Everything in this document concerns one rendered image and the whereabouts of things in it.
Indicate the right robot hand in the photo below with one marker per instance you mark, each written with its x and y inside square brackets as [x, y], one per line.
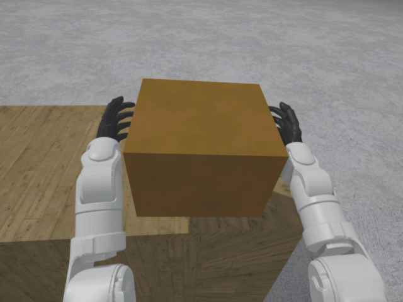
[289, 126]

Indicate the right robot forearm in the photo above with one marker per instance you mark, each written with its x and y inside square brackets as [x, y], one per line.
[326, 229]

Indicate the carton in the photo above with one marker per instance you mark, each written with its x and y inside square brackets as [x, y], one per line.
[202, 149]

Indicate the left robot forearm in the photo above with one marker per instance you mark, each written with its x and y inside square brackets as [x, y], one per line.
[99, 203]

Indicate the left robot hand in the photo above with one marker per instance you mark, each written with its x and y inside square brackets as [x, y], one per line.
[109, 126]

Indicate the left robot upper arm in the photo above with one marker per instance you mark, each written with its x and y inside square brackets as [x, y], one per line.
[109, 283]

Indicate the pedestal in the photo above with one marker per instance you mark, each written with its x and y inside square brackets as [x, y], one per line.
[173, 259]

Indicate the right robot upper arm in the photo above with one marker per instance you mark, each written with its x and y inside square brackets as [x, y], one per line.
[345, 278]

